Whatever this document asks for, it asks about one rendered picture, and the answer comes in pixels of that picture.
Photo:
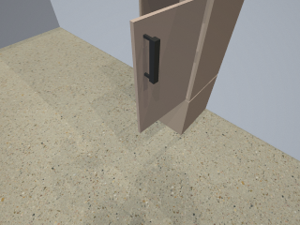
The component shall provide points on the handle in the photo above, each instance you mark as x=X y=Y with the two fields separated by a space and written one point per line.
x=154 y=52

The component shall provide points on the cupboard door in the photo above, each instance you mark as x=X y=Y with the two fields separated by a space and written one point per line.
x=178 y=27

